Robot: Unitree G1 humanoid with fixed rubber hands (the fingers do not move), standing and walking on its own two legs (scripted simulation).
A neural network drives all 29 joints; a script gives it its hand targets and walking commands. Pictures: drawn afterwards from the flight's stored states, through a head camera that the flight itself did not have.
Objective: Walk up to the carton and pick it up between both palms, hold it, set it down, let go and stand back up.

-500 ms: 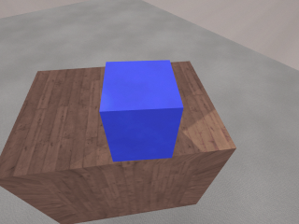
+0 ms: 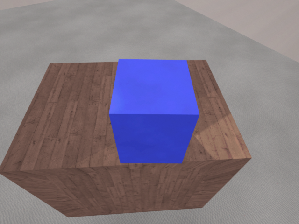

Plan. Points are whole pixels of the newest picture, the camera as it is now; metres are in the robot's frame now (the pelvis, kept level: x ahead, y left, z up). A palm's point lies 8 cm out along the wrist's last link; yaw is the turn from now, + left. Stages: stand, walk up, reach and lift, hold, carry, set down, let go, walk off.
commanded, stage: walk up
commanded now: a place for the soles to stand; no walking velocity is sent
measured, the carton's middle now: (151, 113) +0.43 +0.00 +0.04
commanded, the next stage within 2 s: reach and lift in 1.82 s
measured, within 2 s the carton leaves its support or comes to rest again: neither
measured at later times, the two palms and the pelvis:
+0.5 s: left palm out of the picture -0.01 +0.25 -0.14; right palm out of the picture +0.03 -0.25 -0.14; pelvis -0.01 +0.00 +0.00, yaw +6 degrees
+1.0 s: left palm out of the picture -0.04 +0.26 -0.14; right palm out of the picture +0.04 -0.26 -0.13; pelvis -0.02 -0.01 -0.01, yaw +10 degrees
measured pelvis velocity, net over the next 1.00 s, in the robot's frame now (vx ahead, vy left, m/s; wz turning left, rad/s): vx -0.02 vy -0.01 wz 0.17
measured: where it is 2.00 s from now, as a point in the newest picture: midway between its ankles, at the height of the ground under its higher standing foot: outside the picture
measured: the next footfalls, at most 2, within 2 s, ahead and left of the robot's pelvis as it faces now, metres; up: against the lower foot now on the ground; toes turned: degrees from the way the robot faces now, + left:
none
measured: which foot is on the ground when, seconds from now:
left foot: down 0.00-1.00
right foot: down 0.00-1.00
